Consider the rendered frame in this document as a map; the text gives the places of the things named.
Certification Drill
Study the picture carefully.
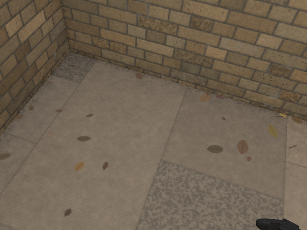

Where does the robot right hand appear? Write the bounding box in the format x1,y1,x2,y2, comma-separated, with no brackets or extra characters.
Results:
255,218,301,230

